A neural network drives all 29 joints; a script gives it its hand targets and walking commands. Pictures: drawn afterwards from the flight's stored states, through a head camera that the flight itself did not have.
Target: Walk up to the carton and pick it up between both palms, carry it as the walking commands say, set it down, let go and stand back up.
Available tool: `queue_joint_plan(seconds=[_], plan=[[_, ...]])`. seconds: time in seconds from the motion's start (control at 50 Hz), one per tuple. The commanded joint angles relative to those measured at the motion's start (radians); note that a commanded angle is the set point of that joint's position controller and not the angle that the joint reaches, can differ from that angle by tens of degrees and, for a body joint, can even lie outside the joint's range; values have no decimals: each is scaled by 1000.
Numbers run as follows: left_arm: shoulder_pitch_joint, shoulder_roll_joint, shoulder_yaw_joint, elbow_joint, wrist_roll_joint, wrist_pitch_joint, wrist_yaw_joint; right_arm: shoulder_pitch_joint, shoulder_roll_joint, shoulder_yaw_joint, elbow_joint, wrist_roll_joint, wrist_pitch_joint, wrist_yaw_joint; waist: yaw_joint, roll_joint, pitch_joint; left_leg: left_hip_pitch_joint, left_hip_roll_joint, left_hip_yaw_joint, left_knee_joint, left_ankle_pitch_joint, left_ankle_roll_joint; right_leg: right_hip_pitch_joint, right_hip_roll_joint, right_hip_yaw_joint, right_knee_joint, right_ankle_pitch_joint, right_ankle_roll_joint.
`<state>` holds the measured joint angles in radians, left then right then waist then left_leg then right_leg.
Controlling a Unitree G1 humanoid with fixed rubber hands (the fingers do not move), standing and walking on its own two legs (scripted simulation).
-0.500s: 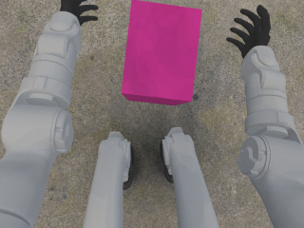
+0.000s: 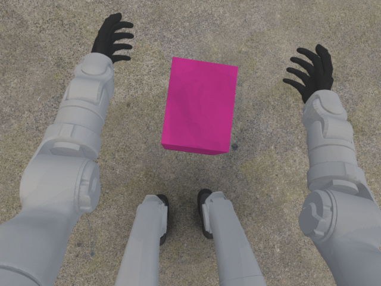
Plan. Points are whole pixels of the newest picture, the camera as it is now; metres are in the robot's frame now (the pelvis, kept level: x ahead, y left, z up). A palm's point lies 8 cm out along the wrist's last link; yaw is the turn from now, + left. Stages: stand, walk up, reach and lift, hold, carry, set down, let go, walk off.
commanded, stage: set down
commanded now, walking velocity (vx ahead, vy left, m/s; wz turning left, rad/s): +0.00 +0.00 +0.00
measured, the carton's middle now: (195, 114) +0.51 -0.06 -0.50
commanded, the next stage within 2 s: let go in 0.02 s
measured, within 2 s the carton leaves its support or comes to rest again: neither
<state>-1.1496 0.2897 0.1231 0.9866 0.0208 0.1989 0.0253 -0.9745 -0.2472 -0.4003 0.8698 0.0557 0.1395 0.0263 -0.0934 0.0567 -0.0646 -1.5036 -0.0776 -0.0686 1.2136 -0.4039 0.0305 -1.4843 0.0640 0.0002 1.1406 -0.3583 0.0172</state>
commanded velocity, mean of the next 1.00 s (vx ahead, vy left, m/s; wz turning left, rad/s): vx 0.00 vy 0.00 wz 0.00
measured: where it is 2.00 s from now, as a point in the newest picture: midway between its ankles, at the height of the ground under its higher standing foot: (184, 225)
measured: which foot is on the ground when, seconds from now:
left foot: down 0.00-1.00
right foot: down 0.00-1.00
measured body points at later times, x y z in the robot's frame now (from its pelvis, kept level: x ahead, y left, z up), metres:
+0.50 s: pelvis +0.04 +0.00 +0.08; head +0.22 -0.01 +0.49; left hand +0.41 +0.19 -0.01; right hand +0.36 -0.26 -0.01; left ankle +0.05 +0.09 -0.61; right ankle +0.07 -0.12 -0.61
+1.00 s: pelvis +0.06 +0.01 +0.12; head +0.09 +0.02 +0.57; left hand +0.26 +0.25 +0.04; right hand +0.24 -0.23 +0.05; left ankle +0.05 +0.09 -0.61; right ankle +0.07 -0.12 -0.61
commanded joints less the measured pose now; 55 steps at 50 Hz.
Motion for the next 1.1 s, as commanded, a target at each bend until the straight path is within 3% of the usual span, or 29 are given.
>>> queue_joint_plan(seconds=[0.0,0.1,0.22,0.32,0.38,0.46,0.5,0.56,0.58,0.6,0.66,0.74,0.84,0.88,0.9,1.0,1.08], plan=[[-217,-6,49,-96,36,-26,8,-140,-32,-39,-45,-104,-39,18,-95,74,-771,700,41,-36,-191,397,-63,190,-4,-74,-166,297,20],[-126,-4,91,-155,80,-23,37,-58,-40,-32,-93,-127,-40,46,-53,77,-864,815,33,-25,-211,485,-73,298,-2,-74,-197,325,21],[103,-65,50,-439,60,-29,89,152,-73,91,-280,-74,-35,91,-47,64,-979,1073,36,-44,-267,694,-69,457,-6,-56,-247,443,7],[351,-82,19,-569,31,-40,102,349,-86,173,-397,-46,-35,110,-31,-4,-833,1040,31,-23,-365,594,-63,683,-22,-13,-315,471,-8],[488,-86,7,-556,28,-55,91,492,-70,206,-399,-39,-45,113,-25,-45,-672,968,29,-5,-437,455,-58,819,-30,9,-367,438,-9],[669,-102,-3,-499,16,-91,73,669,-38,249,-366,-34,-66,104,-3,-90,-501,945,31,9,-515,384,-54,958,-35,28,-421,426,-3],[747,-109,-21,-485,3,-108,62,728,-34,270,-414,-27,-86,98,-1,-105,-457,971,35,14,-546,373,-53,1017,-31,32,-449,436,0],[853,-83,-19,-481,8,-132,49,843,-29,295,-422,-27,-105,88,27,-97,-378,1036,40,23,-603,357,-52,1096,-34,36,-503,441,4],[842,-80,-23,-472,-2,-138,42,816,-39,306,-437,-23,-109,85,25,-128,-316,1029,44,22,-618,329,-47,1087,-33,35,-517,419,7],[889,-75,-23,-488,1,-143,38,870,-30,320,-443,-20,-110,84,41,-98,-313,1069,43,26,-636,338,-48,1118,-35,34,-538,419,6],[1007,-57,-30,-509,-4,-156,24,952,-39,346,-490,-16,-115,78,55,-76,-254,1188,54,21,-686,368,-43,1145,-30,32,-595,384,5],[1069,-33,-44,-564,-16,-165,9,1021,-38,355,-514,-20,-106,69,56,-34,-107,1270,67,18,-758,347,-39,1164,-25,18,-660,306,-5],[1223,-8,-45,-618,-12,-158,-9,1141,-49,356,-572,-33,-88,70,74,-23,-35,1365,76,16,-806,388,-34,1240,-17,6,-697,292,-17],[1213,4,-47,-624,-17,-149,-16,1111,-56,358,-576,-28,-73,75,85,-13,26,1351,83,9,-822,367,-33,1235,-14,-3,-699,248,-21],[1229,7,-46,-645,-13,-143,-20,1132,-59,357,-574,-30,-64,77,86,16,46,1357,86,6,-830,352,-35,1241,-16,-3,-701,229,-26],[1331,1,-46,-697,-2,-122,-38,1176,-66,363,-598,-23,-40,82,107,41,68,1392,95,-16,-846,346,-37,1298,-10,-6,-693,196,-35],[1356,5,-34,-710,2,-101,-47,1172,-72,363,-626,-28,-13,84,102,10,99,1397,95,-18,-849,313,-40,1319,-8,3,-690,168,-31]])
